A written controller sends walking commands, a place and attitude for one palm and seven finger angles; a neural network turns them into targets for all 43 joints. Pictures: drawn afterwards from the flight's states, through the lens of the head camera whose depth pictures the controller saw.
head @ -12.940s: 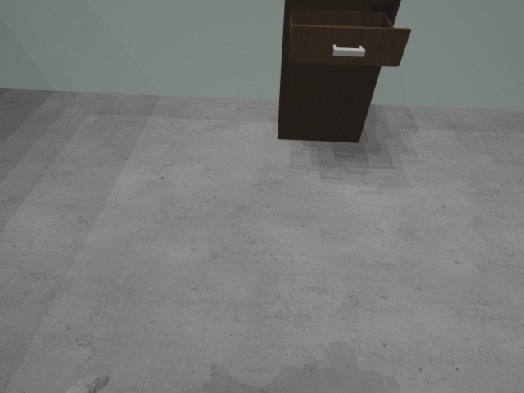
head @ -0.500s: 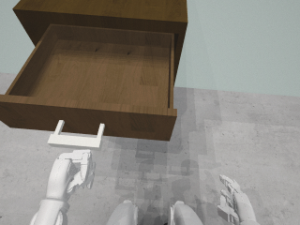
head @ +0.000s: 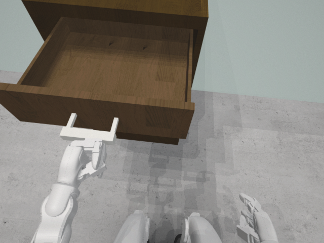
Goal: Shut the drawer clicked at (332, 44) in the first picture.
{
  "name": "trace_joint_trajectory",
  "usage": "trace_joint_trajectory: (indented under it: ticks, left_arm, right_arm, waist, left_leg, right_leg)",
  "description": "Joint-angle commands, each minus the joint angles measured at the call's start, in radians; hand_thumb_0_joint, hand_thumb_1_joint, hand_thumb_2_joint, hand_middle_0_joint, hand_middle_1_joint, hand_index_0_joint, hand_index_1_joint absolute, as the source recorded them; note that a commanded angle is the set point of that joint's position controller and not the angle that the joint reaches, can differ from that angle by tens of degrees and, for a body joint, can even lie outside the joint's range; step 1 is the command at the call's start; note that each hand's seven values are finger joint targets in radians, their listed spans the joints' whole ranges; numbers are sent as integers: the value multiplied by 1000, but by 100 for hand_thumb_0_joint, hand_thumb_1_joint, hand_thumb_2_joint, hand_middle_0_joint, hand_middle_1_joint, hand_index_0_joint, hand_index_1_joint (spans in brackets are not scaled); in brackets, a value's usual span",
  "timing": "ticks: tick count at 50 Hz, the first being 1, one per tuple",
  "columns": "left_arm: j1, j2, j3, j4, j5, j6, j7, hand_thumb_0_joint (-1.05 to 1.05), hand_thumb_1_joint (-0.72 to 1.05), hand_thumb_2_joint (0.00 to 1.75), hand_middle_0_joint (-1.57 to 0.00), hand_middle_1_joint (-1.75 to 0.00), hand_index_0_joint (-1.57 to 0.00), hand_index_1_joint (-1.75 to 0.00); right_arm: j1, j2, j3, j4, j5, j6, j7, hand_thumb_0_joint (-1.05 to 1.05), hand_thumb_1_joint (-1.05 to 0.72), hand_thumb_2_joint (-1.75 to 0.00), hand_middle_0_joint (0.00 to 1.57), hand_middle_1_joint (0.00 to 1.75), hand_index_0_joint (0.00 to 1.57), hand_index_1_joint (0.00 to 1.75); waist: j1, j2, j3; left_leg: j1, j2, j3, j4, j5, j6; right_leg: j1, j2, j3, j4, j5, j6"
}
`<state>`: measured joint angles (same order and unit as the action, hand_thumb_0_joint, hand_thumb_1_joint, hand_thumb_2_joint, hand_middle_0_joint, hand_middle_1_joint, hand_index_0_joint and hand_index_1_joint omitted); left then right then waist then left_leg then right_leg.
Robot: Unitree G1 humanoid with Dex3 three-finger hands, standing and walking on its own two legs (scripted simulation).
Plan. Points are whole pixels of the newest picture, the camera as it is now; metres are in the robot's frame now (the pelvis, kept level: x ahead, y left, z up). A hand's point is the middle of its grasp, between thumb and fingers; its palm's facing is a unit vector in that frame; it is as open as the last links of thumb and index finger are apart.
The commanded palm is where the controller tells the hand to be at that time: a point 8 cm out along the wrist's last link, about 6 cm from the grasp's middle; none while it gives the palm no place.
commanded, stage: push the drawer shut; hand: left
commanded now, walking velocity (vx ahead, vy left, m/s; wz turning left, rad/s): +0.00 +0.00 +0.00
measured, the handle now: (91, 127) +0.37 +0.19 +0.05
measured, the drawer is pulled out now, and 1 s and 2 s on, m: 0.28 0.14 0.02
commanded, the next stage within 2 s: none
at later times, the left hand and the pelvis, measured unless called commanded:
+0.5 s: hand (109, 134) +0.36 +0.15 +0.03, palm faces -0.07 -1.00 -0.06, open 3.0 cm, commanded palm +0.37 +0.20 +0.05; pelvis -0.01 +0.01 +0.00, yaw -1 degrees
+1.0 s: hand (115, 112) +0.43 +0.15 +0.03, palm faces -0.05 -1.00 -0.06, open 3.0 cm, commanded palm +0.42 +0.19 +0.05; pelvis +0.00 +0.01 +0.01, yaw -1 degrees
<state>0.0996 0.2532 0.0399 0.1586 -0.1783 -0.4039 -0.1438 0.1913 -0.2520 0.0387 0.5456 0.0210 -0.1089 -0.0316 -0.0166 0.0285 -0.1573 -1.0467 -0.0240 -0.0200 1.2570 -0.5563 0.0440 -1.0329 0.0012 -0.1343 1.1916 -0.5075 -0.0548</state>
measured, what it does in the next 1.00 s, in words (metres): stands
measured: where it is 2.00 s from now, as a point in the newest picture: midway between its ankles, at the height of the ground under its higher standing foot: outside the picture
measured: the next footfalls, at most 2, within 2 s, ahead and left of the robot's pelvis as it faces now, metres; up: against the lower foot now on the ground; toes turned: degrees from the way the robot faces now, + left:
none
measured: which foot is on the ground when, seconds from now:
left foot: down 0.00-1.00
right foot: down 0.00-1.00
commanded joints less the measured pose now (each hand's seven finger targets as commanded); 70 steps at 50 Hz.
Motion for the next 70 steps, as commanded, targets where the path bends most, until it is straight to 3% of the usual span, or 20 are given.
trace_joint_trajectory:
  ticks: [1,8,11,15,23,26,28,31,33,37,39,46,48,50,52,55,60,64,65,70]
  left_arm:
    - [-404,73,49,-186,-34,-55,23,0,90,90,-140,-160,-140,-160]
    - [-539,121,91,-82,-30,-48,39,0,90,90,-140,-160,-140,-160]
    - [-601,102,76,-64,-28,-54,39,0,90,90,-140,-160,-140,-160]
    - [-668,94,72,9,-22,-53,49,0,90,90,-140,-160,-140,-160]
    - [-777,137,122,119,-10,-73,63,0,90,90,-140,-160,-140,-160]
    - [-828,105,95,132,-1,-87,63,0,90,90,-140,-160,-140,-160]
    - [-816,118,115,155,0,-91,67,0,90,90,-140,-160,-140,-160]
    - [-878,100,102,196,9,-98,73,0,90,90,-140,-160,-140,-160]
    - [-897,142,134,229,19,-106,78,0,90,90,-140,-160,-140,-160]
    - [-956,124,126,282,25,-120,76,0,90,90,-140,-160,-140,-160]
    - [-969,160,155,298,32,-129,73,0,90,90,-140,-160,-140,-160]
    - [-1048,182,185,376,22,-145,56,0,90,90,-140,-160,-140,-160]
    - [-1086,210,200,384,21,-153,50,0,90,90,-140,-160,-140,-160]
    - [-1110,183,185,406,20,-155,45,0,90,90,-140,-160,-140,-160]
    - [-1136,191,193,451,18,-155,42,0,90,90,-140,-160,-140,-160]
    - [-1193,230,220,501,22,-166,34,0,90,90,-140,-160,-140,-160]
    - [-1278,265,247,562,24,-184,22,0,90,90,-140,-160,-140,-160]
    - [-1322,324,288,617,30,-186,8,0,90,90,-140,-160,-140,-160]
    - [-1348,318,278,618,30,-187,5,0,90,90,-140,-160,-140,-160]
    - [-1373,371,321,649,30,-189,-6,0,90,90,-140,-160,-140,-160]
  right_arm:
    - [-7,-145,-55,-123,7,-46,-20,0,-90,-90,20,30,20,30]
    - [-2,-151,-51,-104,8,-42,-24,0,-90,-90,20,30,20,30]
    - [1,-150,-50,-100,6,-41,-20,0,-90,-90,20,30,20,30]
    - [12,-155,-51,-89,7,-33,-16,0,-90,-90,20,30,20,30]
    - [51,-166,-58,-63,3,-15,-13,0,-90,-90,20,30,20,30]
    - [64,-164,-62,-52,0,-9,-8,0,-90,-90,20,30,20,30]
    - [77,-170,-66,-50,-3,-2,-3,0,-90,-90,20,30,20,30]
    - [90,-165,-68,-36,-5,9,1,0,-90,-90,20,30,20,30]
    - [102,-170,-69,-32,-6,17,0,0,-90,-90,20,30,20,30]
    - [114,-163,-70,-24,-8,30,4,0,-90,-90,20,30,20,30]
    - [124,-167,-71,-21,-10,38,4,0,-90,-90,20,30,20,30]
    - [142,-164,-71,-7,-11,58,5,0,-90,-90,20,30,20,30]
    - [152,-165,-68,-6,-13,60,4,0,-90,-90,20,30,20,30]
    - [156,-162,-69,1,-13,65,8,0,-90,-90,20,30,20,30]
    - [163,-164,-69,8,-13,68,8,0,-90,-90,20,30,20,30]
    - [173,-166,-65,14,-14,70,5,0,-90,-90,20,30,20,30]
    - [191,-168,-63,25,-20,75,7,0,-90,-90,20,30,20,30]
    - [212,-176,-58,25,-23,79,6,0,-90,-90,20,30,20,30]
    - [214,-176,-60,27,-23,80,6,0,-90,-90,20,30,20,30]
    - [236,-181,-58,25,-27,89,11,0,-90,-90,20,30,20,30]
  waist:
    - [-74,33,-297]
    - [-80,-4,-300]
    - [-76,51,-321]
    - [-85,53,-312]
    - [-93,3,-349]
    - [-93,54,-378]
    - [-87,57,-399]
    - [-105,42,-386]
    - [-104,34,-377]
    - [-113,34,-384]
    - [-108,41,-407]
    - [-122,26,-423]
    - [-121,51,-431]
    - [-127,81,-430]
    - [-139,48,-413]
    - [-149,20,-407]
    - [-154,74,-431]
    - [-156,61,-454]
    - [-168,57,-463]
    - [-158,88,-498]
  left_leg:
    - [186,14,-62,-214,100,-12]
    - [157,13,-57,-225,55,-9]
    - [191,11,-58,-234,71,-15]
    - [205,13,-64,-242,65,-17]
    - [211,19,-68,-242,121,-18]
    - [269,22,-77,-248,158,-27]
    - [290,24,-79,-245,206,-30]
    - [293,26,-82,-244,217,-32]
    - [285,26,-81,-243,222,-31]
    - [274,23,-66,-236,232,-27]
    - [289,26,-66,-233,257,-28]
    - [268,23,-51,-225,276,-22]
    - [270,22,-53,-224,283,-22]
    - [299,25,-56,-226,303,-27]
    - [267,24,-50,-220,272,-21]
    - [220,21,-42,-212,244,-14]
    - [219,18,-38,-200,238,-13]
    - [185,17,-37,-189,238,-8]
    - [192,19,-38,-185,238,-8]
    - [202,20,-41,-181,273,-10]
  right_leg:
    - [181,4,112,-197,37,25]
    - [199,2,124,-212,-5,28]
    - [188,-1,119,-204,19,25]
    - [161,0,113,-203,23,25]
    - [181,3,111,-196,67,26]
    - [155,2,104,-186,96,24]
    - [155,5,99,-178,126,21]
    - [147,4,99,-182,137,25]
    - [150,8,98,-181,140,23]
    - [168,7,107,-188,155,25]
    - [168,10,107,-181,172,24]
    - [207,11,118,-194,205,28]
    - [208,15,120,-186,210,25]
    - [185,14,115,-187,220,24]
    - [191,16,122,-198,202,27]
    - [205,17,132,-199,192,30]
    - [194,19,139,-194,185,29]
    - [213,24,145,-188,188,28]
    - [204,24,144,-187,188,30]
    - [215,30,144,-180,215,26]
